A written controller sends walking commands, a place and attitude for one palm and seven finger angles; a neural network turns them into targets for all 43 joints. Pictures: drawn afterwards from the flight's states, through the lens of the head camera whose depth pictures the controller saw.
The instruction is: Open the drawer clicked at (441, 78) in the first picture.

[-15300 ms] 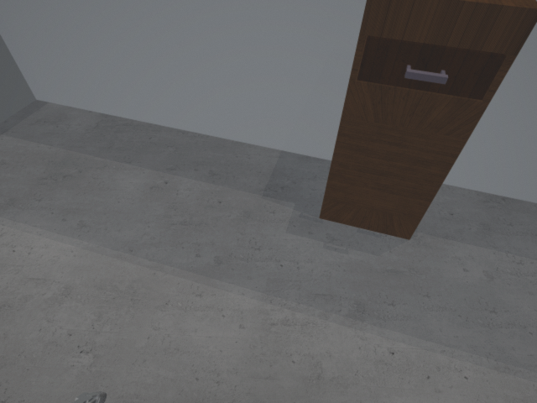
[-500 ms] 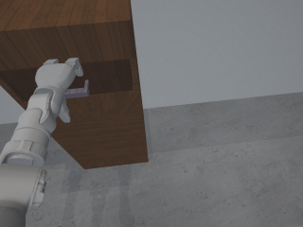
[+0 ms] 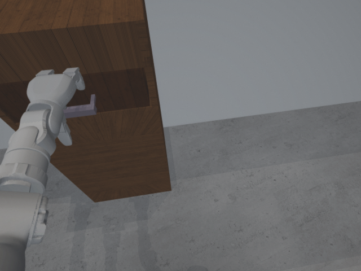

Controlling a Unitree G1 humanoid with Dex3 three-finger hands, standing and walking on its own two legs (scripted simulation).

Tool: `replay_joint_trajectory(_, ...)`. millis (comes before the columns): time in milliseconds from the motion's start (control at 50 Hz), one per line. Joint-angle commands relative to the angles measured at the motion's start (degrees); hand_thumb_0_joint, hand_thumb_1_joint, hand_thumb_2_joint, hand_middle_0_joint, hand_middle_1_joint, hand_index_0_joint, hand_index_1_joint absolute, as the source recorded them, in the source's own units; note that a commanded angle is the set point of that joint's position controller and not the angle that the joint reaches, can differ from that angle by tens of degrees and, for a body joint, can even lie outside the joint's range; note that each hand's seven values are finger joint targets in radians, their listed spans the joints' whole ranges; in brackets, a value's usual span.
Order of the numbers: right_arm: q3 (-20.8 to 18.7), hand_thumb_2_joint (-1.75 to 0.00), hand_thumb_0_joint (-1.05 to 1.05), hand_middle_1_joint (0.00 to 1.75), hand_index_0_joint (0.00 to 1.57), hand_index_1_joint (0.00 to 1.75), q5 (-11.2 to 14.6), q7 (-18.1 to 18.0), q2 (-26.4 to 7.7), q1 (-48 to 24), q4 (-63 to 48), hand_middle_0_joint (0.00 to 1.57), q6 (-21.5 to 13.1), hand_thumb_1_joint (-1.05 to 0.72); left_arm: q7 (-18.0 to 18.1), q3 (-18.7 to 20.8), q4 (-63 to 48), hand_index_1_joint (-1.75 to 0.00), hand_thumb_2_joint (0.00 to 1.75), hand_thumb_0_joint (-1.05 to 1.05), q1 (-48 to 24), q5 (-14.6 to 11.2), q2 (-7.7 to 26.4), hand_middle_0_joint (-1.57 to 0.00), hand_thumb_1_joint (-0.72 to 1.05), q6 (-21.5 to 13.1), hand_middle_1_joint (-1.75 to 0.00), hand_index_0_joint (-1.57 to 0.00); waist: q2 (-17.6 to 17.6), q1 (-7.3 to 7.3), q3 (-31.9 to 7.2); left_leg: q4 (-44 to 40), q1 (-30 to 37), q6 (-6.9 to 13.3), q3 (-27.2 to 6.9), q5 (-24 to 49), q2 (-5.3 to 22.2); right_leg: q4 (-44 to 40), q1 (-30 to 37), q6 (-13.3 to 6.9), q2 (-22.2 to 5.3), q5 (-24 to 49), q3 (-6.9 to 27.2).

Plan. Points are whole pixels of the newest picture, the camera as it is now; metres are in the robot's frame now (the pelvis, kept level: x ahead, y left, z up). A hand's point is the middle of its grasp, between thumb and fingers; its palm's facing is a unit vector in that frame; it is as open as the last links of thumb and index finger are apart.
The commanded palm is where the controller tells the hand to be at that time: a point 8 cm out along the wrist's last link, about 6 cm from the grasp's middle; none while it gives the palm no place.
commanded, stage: move the hooked fingers above the handle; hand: left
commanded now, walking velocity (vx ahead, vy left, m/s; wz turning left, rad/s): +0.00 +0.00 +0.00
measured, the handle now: (73, 106) +0.51 +0.28 +0.04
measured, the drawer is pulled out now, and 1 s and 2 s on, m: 0.00 0.00 0.00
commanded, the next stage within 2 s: lower the fingers behind the handle in 0.24 s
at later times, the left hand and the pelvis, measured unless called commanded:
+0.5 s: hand (64, 106) +0.47 +0.27 +0.09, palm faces -0.06 +0.00 -1.00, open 13.8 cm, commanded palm +0.45 +0.27 +0.14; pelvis +0.00 +0.00 +0.00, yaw +0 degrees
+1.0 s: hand (68, 118) +0.46 +0.27 +0.06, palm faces -0.06 -0.01 -1.00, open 13.8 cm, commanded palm +0.44 +0.28 +0.11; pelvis +0.00 +0.00 -0.01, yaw -1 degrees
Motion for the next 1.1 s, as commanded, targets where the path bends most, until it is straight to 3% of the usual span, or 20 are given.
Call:
replay_joint_trajectory(0, -2.91, -0.9, 0.0, 0.3, 0.2, 0.3, -0.41, -0.92, -8.27, 4.5, -3.82, 0.2, -1.51, -0.9, 3.29, 6.26, -11.46, -1.2, 0.3, 0.0, -28.85, -0.43, 18.42, -0.3, -0.5, -0.09, -1.2, -0.3, 0.37, -0.77, -22.81, -1.12, 10.79, 2.6, -1.03, 18.67, -2.6, -2.67, 11.3, -0.5, 1.9, 17.92, 2.18)
replay_joint_trajectory(40, -2.68, -0.9, 0.0, 0.3, 0.2, 0.3, -0.5, -0.83, -8.07, 4.13, -4.06, 0.2, -1.39, -0.9, 3.35, 6.93, -10.96, -1.2, 0.3, 0.0, -28.19, -0.01, 19.27, -0.3, -0.5, 0.21, -1.2, -0.3, 2.31, 0.09, -23.18, -1.03, 10.46, 2.3, -1.07, 20.71, -2.68, -1.87, 11.91, -0.78, 1.86, 19.8, 1.89)
replay_joint_trajectory(60, -2.63, -0.9, 0.0, 0.3, 0.2, 0.3, -0.51, -0.61, -7.91, 3.93, -4.27, 0.2, -1.35, -0.9, 3.13, 5.5, -10.41, -1.2, 0.3, 0.0, -27.02, 0.02, 17.23, -0.3, -0.5, 0.62, -1.2, -0.3, 2.74, 0.12, -22.68, -0.96, 10.94, 2.16, -1.15, 22.11, -2.59, -1.55, 11.2, -0.93, 2.01, 20.27, 1.41)
replay_joint_trajectory(140, -2.48, -0.9, 0.0, 0.3, 0.2, 0.3, -0.32, -0.53, -8.31, 3.42, -4.63, 0.2, -1.05, -0.9, 2.54, 5.31, -9.08, -1.2, 0.3, 0.0, -26.05, -0.23, 17.08, -0.3, -0.5, 1.52, -1.2, -0.3, -0.22, -0.27, -19.91, -1.25, 9.52, 2.23, -0.93, 20.6, -2.36, -2.18, 10.61, -0.59, 1.97, 19.56, 1.31)
replay_joint_trajectory(180, -2.46, -0.9, 0.0, 0.3, 0.2, 0.3, -0.52, -0.57, -8.41, 3.65, -4.58, 0.2, -1.05, -0.9, 2.32, 4.91, -9.43, -1.2, 0.3, 0.0, -27.2, -0.28, 16.65, -0.3, -0.5, 1.49, -1.2, -0.3, -0.61, -0.7, -20.72, -1.15, 10.19, 2.32, -1.06, 21.23, -2.25, -2.26, 10.85, -0.69, 1.97, 19.67, 1.3)
replay_joint_trajectory(220, -2.49, -0.9, 0.0, 0.3, 0.2, 0.3, -0.55, -0.65, -8.41, 3.59, -4.7, 0.2, -0.92, -0.9, 2.38, 7.08, -10.24, -1.2, 0.3, 0.0, -26.7, 0.22, 19.58, -0.3, -0.5, 1.38, -1.2, -0.3, 0.33, 0.4, -22.88, -1.08, 10.39, 2.26, -1.02, 21.65, -2.37, -1.75, 12.1, -0.66, 1.88, 20.28, 1.57)
replay_joint_trajectory(260, -2.45, -0.9, 0.0, 0.3, 0.2, 0.3, -0.45, -0.7, -8.17, 3.23, -4.97, 0.2, -0.84, -0.9, 2.1, 5.5, -10.05, -1.2, 0.3, 0.0, -25.75, -0.05, 17.23, -0.3, -0.5, 1.42, -1.2, -0.3, -0.21, 0.03, -21.26, -1.17, 10.12, 2.21, -0.81, 21.45, -2.35, -1.96, 11.51, -0.61, 1.88, 20.43, 1.26)
replay_joint_trajectory(380, -2.45, -0.9, 0.0, 0.3, 0.2, 0.3, -0.68, -0.62, -8.27, 3.9, -4.68, 0.2, -0.76, -0.9, 1.99, 5.67, -8.64, -1.2, 0.3, 0.0, -23.71, -0.41, 16.53, -0.3, -0.5, 0.75, -1.2, -0.3, -1.3, 0.1, -21.09, -1.04, 9.86, 2.28, -0.98, 21.87, -2.25, -2.0, 11.42, -0.72, 1.97, 20.32, 1.22)
replay_joint_trajectory(420, -2.26, -0.9, 0.0, 0.3, 0.2, 0.3, -0.48, -0.61, -8.39, 3.79, -4.68, 0.2, -0.59, -0.9, 2.03, 5.34, -6.9, -1.2, 0.3, 0.0, -22.5, -0.26, 16.61, -0.3, -0.5, 1.04, -1.2, -0.3, -1.3, 0.11, -18.88, -1.15, 8.21, 2.16, -0.79, 19.87, -2.31, -2.03, 10.22, -0.6, 1.93, 19.09, 1.19)
replay_joint_trajectory(480, -2.6, -0.9, 0.0, 0.3, 0.2, 0.3, -0.71, -0.71, -8.44, 4.5, -4.47, 0.2, -0.79, -0.9, 2.17, 4.12, -8.94, -1.2, 0.3, 0.0, -25.03, -0.07, 15.22, -0.3, -0.5, -0.11, -1.2, -0.3, -1.6, -0.99, -20.4, -0.53, 9.12, 2.37, -1.22, 20.2, -2.18, -1.93, 9.61, -0.64, 1.97, 18.96, 1.47)
replay_joint_trajectory(540, -3.21, -0.9, 0.0, 0.3, 0.2, 0.3, -1.03, -0.59, -8.08, 5.1, -4.41, 0.2, -0.84, -0.9, 3.07, 5.6, -12.61, -1.2, 0.3, 0.0, -25.36, -0.06, 16.28, -0.3, -0.5, -2.17, -1.2, -0.3, 1.61, -0.37, -24.13, 0.69, 11.27, 2.3, -1.31, 23.21, -2.36, -0.78, 9.58, -0.71, 2.15, 20.87, 1.65)
replay_joint_trajectory(580, -3.3, -0.9, 0.0, 0.3, 0.2, 0.3, -1.23, -0.5, -8.14, 5.33, -4.08, 0.2, -0.75, -0.9, 4.0, 6.64, -11.99, -1.2, 0.3, 0.0, -24.26, -0.23, 16.62, -0.3, -0.5, -2.79, -1.2, -0.3, -0.26, -0.55, -23.7, 1.02, 9.91, 2.4, -1.45, 22.72, -2.41, -0.81, 9.86, -0.68, 2.29, 20.77, 1.66)
replay_joint_trajectory(620, -3.4, -0.9, 0.0, 0.3, 0.2, 0.3, -1.17, -0.37, -8.21, 5.5, -3.51, 0.2, -0.79, -0.9, 5.28, 7.91, -10.98, -1.2, 0.3, 0.0, -23.45, 0.16, 17.84, -0.3, -0.5, -2.59, -1.2, -0.3, 1.27, -0.04, -22.58, 0.97, 9.0, 2.17, -1.52, 22.14, -2.4, -0.34, 8.59, -0.79, 2.31, 19.87, 1.39)
replay_joint_trajectory(660, -3.46, -0.9, 0.0, 0.3, 0.2, 0.3, -1.16, -0.16, -8.09, 5.34, -3.42, 0.2, -0.87, -0.9, 6.3, 6.67, -10.37, -1.2, 0.3, 0.0, -22.98, 0.44, 16.08, -0.3, -0.5, -1.72, -1.2, -0.3, 1.29, -0.28, -22.56, 1.24, 9.06, 2.07, -1.5, 22.51, -2.36, -0.05, 7.66, -0.82, 2.42, 19.62, 1.17)
replay_joint_trajectory(720, -3.75, -0.9, 0.0, 0.3, 0.2, 0.3, -1.41, 0.18, -8.13, 5.59, -2.95, 0.2, -0.88, -0.9, 7.32, 6.65, -11.22, -1.2, 0.3, 0.0, -23.94, 0.8, 16.03, -0.3, -0.5, -1.1, -1.2, -0.3, 2.99, -0.35, -24.92, 1.81, 10.44, 1.96, -1.48, 24.86, -2.16, 0.48, 8.06, -0.87, 2.44, 21.22, 1.21)
replay_joint_trajectory(740, -3.74, -0.9, 0.0, 0.3, 0.2, 0.3, -1.41, 0.26, -8.15, 5.64, -2.97, 0.2, -0.88, -0.9, 7.47, 7.12, -10.87, -1.2, 0.3, 0.0, -22.83, 0.79, 16.31, -0.3, -0.5, -0.76, -1.2, -0.3, 3.18, 0.14, -25.21, 1.81, 10.22, 1.92, -1.45, 25.16, -2.22, 0.62, 8.44, -0.9, 2.48, 21.31, 1.21)
replay_joint_trajectory(780, -3.69, -0.9, 0.0, 0.3, 0.2, 0.3, -1.5, 0.21, -8.35, 5.65, -2.69, 0.2, -0.71, -0.9, 7.38, 6.72, -9.88, -1.2, 0.3, 0.0, -22.55, 0.54, 15.7, -0.3, -0.5, -0.28, -1.2, -0.3, 0.67, -0.67, -24.56, 1.96, 9.33, 2.1, -1.38, 25.05, -2.14, 0.24, 9.05, -0.75, 2.43, 22.28, 1.25)
replay_joint_trajectory(900, -3.72, -0.9, 0.0, 0.3, 0.2, 0.3, -1.44, 0.04, -8.22, 5.19, -3.3, 0.2, -0.55, -0.9, 7.02, 7.27, -9.27, -1.2, 0.3, 0.0, -18.82, 0.84, 15.8, -0.3, -0.5, -0.77, -1.2, -0.3, 1.02, 0.18, -24.22, 1.97, 8.18, 2.19, -1.03, 24.72, -2.29, 0.74, 9.57, -0.69, 2.39, 22.98, 1.43)
replay_joint_trajectory(960, -3.76, -0.9, 0.0, 0.3, 0.2, 0.3, -1.44, 0.16, -8.17, 4.99, -3.35, 0.2, -0.69, -0.9, 7.35, 6.7, -8.81, -1.2, 0.3, 0.0, -18.28, 1.01, 14.8, -0.3, -0.5, -1.12, -1.2, -0.3, 0.68, -0.03, -22.05, 2.0, 7.8, 2.11, -1.15, 22.42, -2.14, 0.65, 7.24, -0.75, 2.56, 20.11, 1.14)
replay_joint_trajectory(1080, -3.56, -0.9, 0.0, 0.3, 0.2, 0.3, -1.55, -0.21, -8.55, 5.74, -2.6, 0.2, -0.98, -0.9, 8.64, 7.66, -7.87, -1.2, 0.3, 0.0, -22.9, 1.66, 17.35, -0.3, -0.5, -1.9, -1.2, -0.3, -0.03, -1.64, -21.08, 2.97, 5.38, 2.36, -1.33, 18.74, -2.31, 0.79, 5.47, -0.66, 2.42, 17.76, 1.68)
